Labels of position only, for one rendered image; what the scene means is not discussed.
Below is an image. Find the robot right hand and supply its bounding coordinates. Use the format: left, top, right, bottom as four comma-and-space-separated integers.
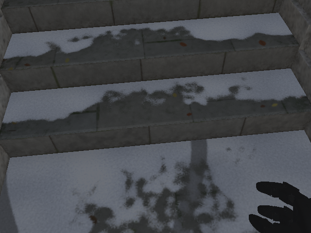
249, 182, 311, 233

